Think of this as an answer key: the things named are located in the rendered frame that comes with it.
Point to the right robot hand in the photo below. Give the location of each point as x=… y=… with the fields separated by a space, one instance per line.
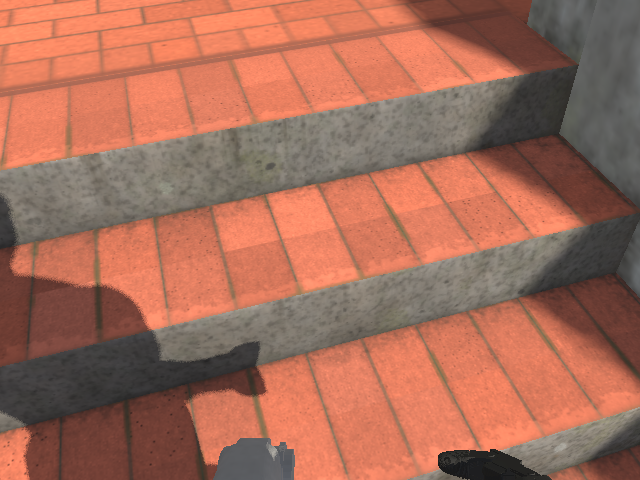
x=484 y=465

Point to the robot left thigh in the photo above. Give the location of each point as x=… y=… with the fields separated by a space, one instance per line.
x=256 y=459

